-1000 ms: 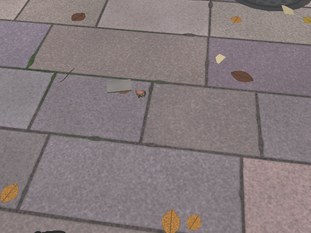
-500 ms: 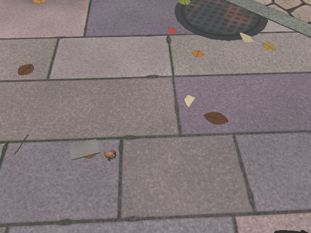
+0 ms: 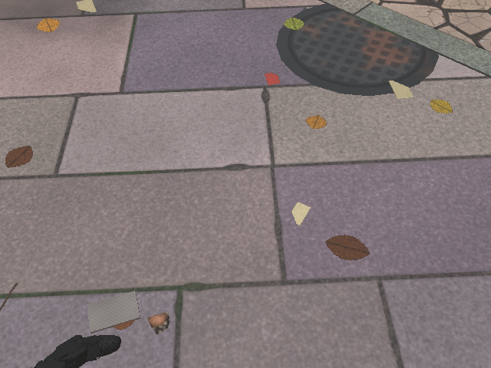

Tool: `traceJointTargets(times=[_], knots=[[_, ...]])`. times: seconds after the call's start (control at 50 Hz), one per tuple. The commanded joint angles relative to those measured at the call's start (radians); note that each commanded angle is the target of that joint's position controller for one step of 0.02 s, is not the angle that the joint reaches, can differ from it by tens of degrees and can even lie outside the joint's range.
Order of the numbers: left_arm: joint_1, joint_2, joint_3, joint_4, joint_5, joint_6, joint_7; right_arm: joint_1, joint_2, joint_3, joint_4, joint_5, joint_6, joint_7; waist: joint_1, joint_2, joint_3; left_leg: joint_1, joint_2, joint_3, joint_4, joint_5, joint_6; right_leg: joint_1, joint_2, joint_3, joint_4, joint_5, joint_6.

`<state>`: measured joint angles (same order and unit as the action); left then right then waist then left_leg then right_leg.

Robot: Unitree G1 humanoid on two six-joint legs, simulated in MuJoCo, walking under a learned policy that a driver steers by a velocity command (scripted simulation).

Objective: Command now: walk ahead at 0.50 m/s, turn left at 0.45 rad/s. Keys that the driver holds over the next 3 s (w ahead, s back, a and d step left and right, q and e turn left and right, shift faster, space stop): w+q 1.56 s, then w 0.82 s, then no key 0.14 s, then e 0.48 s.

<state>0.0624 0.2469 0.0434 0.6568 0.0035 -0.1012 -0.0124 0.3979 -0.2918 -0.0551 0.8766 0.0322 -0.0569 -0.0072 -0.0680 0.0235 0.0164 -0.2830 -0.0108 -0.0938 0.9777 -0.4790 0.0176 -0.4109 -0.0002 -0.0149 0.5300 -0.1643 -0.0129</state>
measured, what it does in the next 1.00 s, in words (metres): walks ahead, turning left: left foot, then right foot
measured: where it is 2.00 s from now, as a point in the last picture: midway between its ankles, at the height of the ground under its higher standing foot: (65, 248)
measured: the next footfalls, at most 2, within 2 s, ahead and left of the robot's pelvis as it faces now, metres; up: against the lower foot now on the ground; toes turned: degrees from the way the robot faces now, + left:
left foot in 0.42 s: +0.35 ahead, +0.19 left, +0.00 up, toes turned +18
right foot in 0.90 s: +0.68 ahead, +0.11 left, +0.00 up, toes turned +36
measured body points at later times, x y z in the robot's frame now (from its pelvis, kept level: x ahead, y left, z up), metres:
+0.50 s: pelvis +0.25 +0.08 -0.01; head +0.29 +0.10 +0.43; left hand +0.23 +0.38 -0.14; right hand +0.51 -0.12 -0.10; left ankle +0.31 +0.17 -0.73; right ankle +0.13 -0.11 -0.64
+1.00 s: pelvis +0.53 +0.14 +0.00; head +0.55 +0.15 +0.45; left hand +0.54 +0.46 -0.08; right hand +0.75 -0.06 -0.12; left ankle +0.36 +0.18 -0.65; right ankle +0.65 +0.08 -0.73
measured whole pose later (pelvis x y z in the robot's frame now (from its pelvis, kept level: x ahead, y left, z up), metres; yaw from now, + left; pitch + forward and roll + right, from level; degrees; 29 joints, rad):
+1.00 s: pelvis +0.53 +0.14 +0.00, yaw +35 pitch +2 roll -1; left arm 0.11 0.27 0.06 0.71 0.00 -0.11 -0.02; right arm 0.36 -0.31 -0.07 0.72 0.03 -0.02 -0.02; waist -0.04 0.03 0.01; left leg -0.35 -0.06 -0.13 1.12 -0.46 0.02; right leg -0.38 0.03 -0.01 0.53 -0.18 -0.02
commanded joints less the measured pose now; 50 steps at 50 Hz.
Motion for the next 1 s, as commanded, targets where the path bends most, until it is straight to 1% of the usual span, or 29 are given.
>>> traceJointTargets(times=[0.02,0.04,0.08,0.12,0.24,0.3,0.34,0.38,0.4,0.42,0.44,0.46,0.48,0.5,0.52,0.54,0.56,0.62,0.72,0.76,0.82,0.86,0.88,0.9,0.92,0.94,0.96,0.98,1.0], knots=[[0.208,0.124,0.044,0.022,-0.001,0.008,0.005,-0.078,-0.119,-0.028,-0.116,0.002,-0.016,-0.001,0.128,-0.13,-0.082,-0.49,0.104,-0.008,0.253,0.083,0.0,0.461,-0.326,0.398,-0.276,-0.141,-0.178],[0.163,0.098,0.037,0.027,0.004,0.003,0.003,-0.084,-0.106,-0.033,-0.118,-0.005,-0.005,0.0,0.098,-0.142,-0.04,-0.454,0.13,-0.013,0.215,0.128,-0.003,0.376,-0.295,0.319,-0.311,-0.073,-0.17],[0.12,0.099,0.042,0.041,0.006,-0.007,0.002,-0.079,-0.062,-0.028,-0.126,-0.002,0.018,0.006,0.065,-0.15,-0.003,-0.394,0.15,-0.003,0.182,0.181,-0.015,0.274,-0.273,0.205,-0.369,0.029,-0.169],[0.12,0.121,0.052,0.059,0.008,-0.016,0.006,-0.107,-0.048,-0.027,-0.148,-0.007,0.029,0.007,0.055,-0.115,0.009,-0.413,0.156,-0.006,0.132,0.243,-0.028,0.261,-0.278,0.126,-0.394,0.125,-0.182],[0.163,0.182,0.072,0.102,0.0,-0.006,0.021,-0.275,-0.025,-0.009,-0.21,-0.012,0.021,0.043,0.106,-0.069,0.041,-0.368,0.133,0.063,-0.203,0.505,-0.017,0.304,-0.254,-0.081,-0.406,0.208,-0.153],[0.204,0.211,0.083,0.127,-0.017,0.009,0.023,-0.354,-0.039,-0.01,-0.252,-0.011,0.025,0.057,0.127,-0.066,0.066,-0.375,0.123,0.092,-0.294,0.473,0.012,0.391,-0.283,-0.118,-0.383,0.216,-0.132],[0.217,0.23,0.09,0.14,-0.028,0.023,0.023,-0.374,-0.056,-0.016,-0.275,-0.013,0.028,0.064,0.12,-0.073,0.066,-0.361,0.097,0.124,-0.327,0.389,0.042,0.456,-0.3,-0.142,-0.322,0.332,-0.114],[0.208,0.262,0.098,0.14,-0.037,0.039,0.027,-0.303,-0.095,-0.038,-0.274,-0.015,0.033,0.064,0.064,-0.102,-0.002,-0.218,0.024,0.189,-0.337,0.285,0.084,0.484,-0.292,-0.18,-0.151,0.668,-0.089],[0.195,0.26,0.095,0.137,-0.041,0.048,0.029,-0.166,-0.134,-0.064,-0.241,-0.012,0.035,0.059,-0.017,-0.089,-0.074,-0.03,-0.029,0.216,-0.391,0.315,0.116,0.442,-0.26,-0.215,0.039,0.761,-0.063],[0.217,0.228,0.08,0.13,-0.026,0.047,0.033,0.011,-0.208,-0.102,-0.191,-0.008,0.043,0.043,-0.092,-0.038,-0.169,0.27,-0.028,0.145,-0.407,0.351,0.158,0.259,-0.221,-0.228,0.305,0.619,-0.019],[0.292,0.09,0.036,0.074,0.023,0.03,0.026,0.02,-0.337,-0.124,-0.189,0.003,0.044,0.027,0.001,0.248,-0.223,0.591,0.24,-0.374,-0.476,0.257,0.318,-0.194,-0.056,-0.205,0.688,-0.231,0.054],[0.239,0.117,0.027,0.053,-0.004,-0.01,0.015,0.035,-0.304,-0.105,-0.237,-0.006,0.025,0.035,-0.033,0.199,-0.411,0.695,0.358,-0.775,-0.662,0.073,0.426,-0.342,0.036,0.06,0.862,-0.456,0.056],[0.134,0.191,0.045,0.027,-0.047,-0.032,0.005,0.014,-0.226,-0.083,-0.226,-0.016,0.009,0.04,-0.065,0.104,-0.296,0.643,0.334,-0.65,-0.694,0.107,0.363,-0.44,-0.02,0.107,0.869,-0.368,0.031],[0.107,0.178,0.038,0.02,-0.045,-0.045,0.006,-0.025,-0.195,-0.074,-0.224,-0.013,-0.001,0.039,-0.036,0.066,-0.199,0.515,0.292,-0.522,-0.685,0.169,0.327,-0.435,-0.062,0.099,0.795,-0.286,0.01],[0.106,0.176,0.039,0.033,-0.018,-0.048,0.015,-0.1,-0.161,-0.062,-0.234,-0.015,-0.003,0.036,0.01,0.005,-0.133,0.366,0.253,-0.423,-0.683,0.275,0.294,-0.369,-0.098,0.1,0.703,-0.226,0.01],[0.121,0.19,0.049,0.041,-0.001,-0.039,0.018,-0.153,-0.13,-0.051,-0.252,-0.026,-0.004,0.032,0.05,0.016,-0.105,0.254,0.224,-0.352,-0.698,0.385,0.281,-0.287,-0.12,0.108,0.637,-0.188,0.012],[0.134,0.191,0.052,0.043,0.003,-0.027,0.015,-0.178,-0.126,-0.048,-0.266,-0.034,-0.003,0.028,0.073,0.027,-0.092,0.186,0.209,-0.327,-0.72,0.436,0.282,-0.235,-0.123,0.108,0.605,-0.168,0.018],[0.115,0.147,0.042,0.032,0.014,-0.001,0.016,-0.164,-0.15,-0.055,-0.259,-0.026,-0.008,0.013,0.084,0.008,-0.059,0.075,0.178,-0.239,-0.752,0.546,0.289,-0.201,-0.105,0.078,0.463,-0.091,0.059],[-0.067,0.102,0.019,-0.012,0.005,-0.003,0.002,-0.097,-0.168,-0.063,-0.23,-0.013,0.002,-0.008,0.016,0.043,-0.006,0.002,0.102,-0.163,-0.746,0.416,0.216,-0.118,-0.034,0.065,0.102,0.231,0.083],[-0.114,0.112,0.02,-0.03,-0.006,-0.009,-0.005,-0.059,-0.172,-0.065,-0.213,-0.009,0.006,-0.009,-0.003,0.051,0.0,0.018,0.116,-0.2,-0.727,0.369,0.206,-0.086,-0.015,0.074,0.041,0.262,0.078],[-0.124,0.148,0.033,-0.04,-0.011,-0.02,-0.016,-0.032,-0.158,-0.063,-0.201,-0.006,0.014,-0.012,0.003,0.069,-0.005,0.106,0.145,-0.285,-0.642,0.337,0.189,-0.068,-0.005,0.101,-0.029,0.187,0.054],[-0.069,0.166,0.045,-0.03,-0.014,-0.03,-0.016,-0.044,-0.156,-0.065,-0.204,-0.008,0.021,-0.014,0.038,0.105,-0.017,0.133,0.15,-0.33,-0.578,0.366,0.171,0.007,0.001,0.091,-0.055,0.101,0.024],[0.009,0.18,0.057,-0.009,-0.011,-0.034,-0.011,-0.055,-0.134,-0.057,-0.209,-0.01,0.023,-0.013,0.081,0.106,-0.049,0.12,0.116,-0.318,-0.511,0.403,0.148,0.121,0.002,0.073,-0.095,0.102,-0.001],[0.128,0.218,0.071,0.006,0.006,-0.039,-0.004,-0.062,-0.083,-0.038,-0.223,-0.017,0.02,-0.009,0.138,0.067,-0.152,0.052,0.064,-0.264,-0.321,0.392,0.112,0.333,-0.093,0.149,-0.076,0.086,-0.052],[0.264,0.301,0.091,0.021,0.025,-0.035,0.004,0.024,-0.022,-0.019,-0.246,-0.011,0.014,-0.01,0.142,-0.139,-0.309,-0.225,-0.061,-0.127,0.014,0.134,0.037,0.691,-0.318,0.471,-0.097,-0.026,-0.175],[0.312,0.291,0.093,0.054,0.004,-0.021,-0.006,0.077,-0.057,-0.016,-0.262,0.008,0.007,-0.012,0.126,-0.359,-0.345,-0.461,-0.059,-0.078,0.234,-0.133,0.009,0.782,-0.44,0.825,-0.204,-0.306,-0.26],[0.261,0.202,0.07,0.034,-0.008,-0.015,-0.005,0.015,-0.148,-0.039,-0.245,0.012,0.011,-0.012,0.146,-0.218,-0.206,-0.533,0.002,-0.098,0.32,-0.054,-0.001,0.672,-0.403,0.74,-0.242,-0.435,-0.223],[0.214,0.166,0.058,0.027,-0.004,-0.005,0.001,-0.071,-0.168,-0.045,-0.257,0.001,0.017,-0.011,0.15,-0.145,-0.109,-0.531,0.035,-0.058,0.329,0.025,-0.005,0.552,-0.362,0.581,-0.247,-0.354,-0.183],[0.171,0.145,0.049,0.029,0.003,0.0,0.002,-0.11,-0.156,-0.046,-0.267,-0.01,0.021,-0.009,0.129,-0.106,-0.046,-0.5,0.063,-0.045,0.292,0.084,-0.008,0.437,-0.317,0.466,-0.27,-0.232,-0.168]])
Over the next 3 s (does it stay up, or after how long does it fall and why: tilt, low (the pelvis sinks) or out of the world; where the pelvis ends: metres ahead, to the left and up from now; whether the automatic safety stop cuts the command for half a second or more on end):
stays up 1.08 0.93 0.00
